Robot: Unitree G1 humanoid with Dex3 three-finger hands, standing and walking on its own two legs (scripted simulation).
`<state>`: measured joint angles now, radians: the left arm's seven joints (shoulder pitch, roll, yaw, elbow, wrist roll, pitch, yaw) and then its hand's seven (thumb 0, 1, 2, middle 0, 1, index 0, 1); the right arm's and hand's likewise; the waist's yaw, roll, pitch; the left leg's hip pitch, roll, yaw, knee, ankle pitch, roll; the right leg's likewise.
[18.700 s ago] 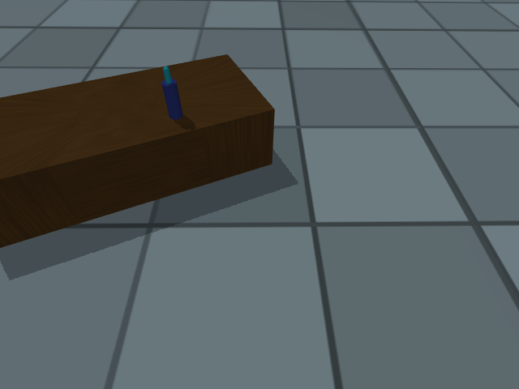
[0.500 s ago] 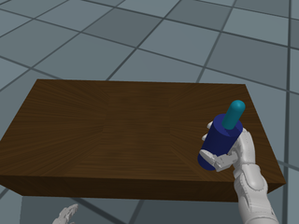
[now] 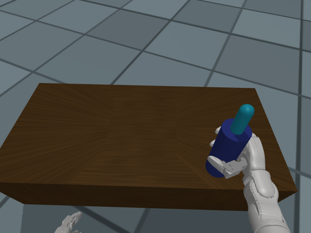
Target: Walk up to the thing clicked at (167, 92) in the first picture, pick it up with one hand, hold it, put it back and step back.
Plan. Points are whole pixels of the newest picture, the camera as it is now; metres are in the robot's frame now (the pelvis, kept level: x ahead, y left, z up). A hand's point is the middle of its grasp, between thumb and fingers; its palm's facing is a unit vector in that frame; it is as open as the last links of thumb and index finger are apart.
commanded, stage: crouch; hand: right
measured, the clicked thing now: (229, 142) +0.33 -0.15 +0.08
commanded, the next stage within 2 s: lower in 1.28 s
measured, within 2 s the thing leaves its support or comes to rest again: neither
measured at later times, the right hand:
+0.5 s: hand (211, 148) +0.40 -0.16 -0.07, palm faces -0.01 +1.00 +0.01, open 9.4 cm
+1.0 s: hand (204, 146) +0.46 -0.16 -0.15, palm faces +0.02 +1.00 +0.01, open 9.4 cm
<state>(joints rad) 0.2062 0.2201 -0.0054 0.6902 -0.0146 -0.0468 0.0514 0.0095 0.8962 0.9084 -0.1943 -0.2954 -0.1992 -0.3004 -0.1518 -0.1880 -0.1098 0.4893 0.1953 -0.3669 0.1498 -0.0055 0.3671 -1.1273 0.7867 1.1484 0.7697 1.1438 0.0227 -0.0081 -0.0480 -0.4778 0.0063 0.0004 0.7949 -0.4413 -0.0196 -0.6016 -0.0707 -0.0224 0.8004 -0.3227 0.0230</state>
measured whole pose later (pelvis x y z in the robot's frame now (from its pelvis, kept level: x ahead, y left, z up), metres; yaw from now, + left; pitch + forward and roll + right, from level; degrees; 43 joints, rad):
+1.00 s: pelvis -0.05 +0.00 -0.17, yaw +4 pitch +32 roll +5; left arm 0.21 0.24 -0.02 0.66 0.06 0.01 -0.04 0.01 0.89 0.92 -0.19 -0.29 -0.20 -0.30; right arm -0.81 -0.40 -0.38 1.10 0.08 -0.54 0.15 -0.01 0.38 -1.15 0.80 1.14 0.78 1.13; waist 0.15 -0.03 -0.18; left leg -1.46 -0.04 0.03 1.58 -0.67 -0.02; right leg -1.61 -0.11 0.07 1.57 -0.51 0.02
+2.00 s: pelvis -0.07 +0.00 -0.28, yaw +7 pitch +37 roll +6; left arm 0.18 0.25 -0.04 0.66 0.08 0.05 -0.05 0.00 0.90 0.92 -0.19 -0.28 -0.18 -0.30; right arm -0.95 -0.53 -0.45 1.10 0.05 -0.47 0.18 -0.01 0.38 -1.16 0.78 1.16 0.76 1.16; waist 0.18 -0.02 -0.15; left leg -1.85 -0.07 0.04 1.96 -0.75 -0.02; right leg -2.02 -0.12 0.11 1.94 -0.58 0.03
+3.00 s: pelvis -0.08 +0.00 -0.32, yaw +9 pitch +35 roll +8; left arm 0.18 0.25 -0.10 0.62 0.07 0.06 -0.04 0.00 0.91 0.90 -0.19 -0.29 -0.19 -0.29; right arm -0.99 -0.62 -0.45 1.02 0.07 -0.36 0.20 0.00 0.44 -0.48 0.84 0.68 0.85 0.69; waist 0.18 -0.01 -0.11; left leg -1.96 -0.09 0.08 2.08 -0.76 -0.01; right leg -2.13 -0.13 0.17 2.08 -0.58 0.04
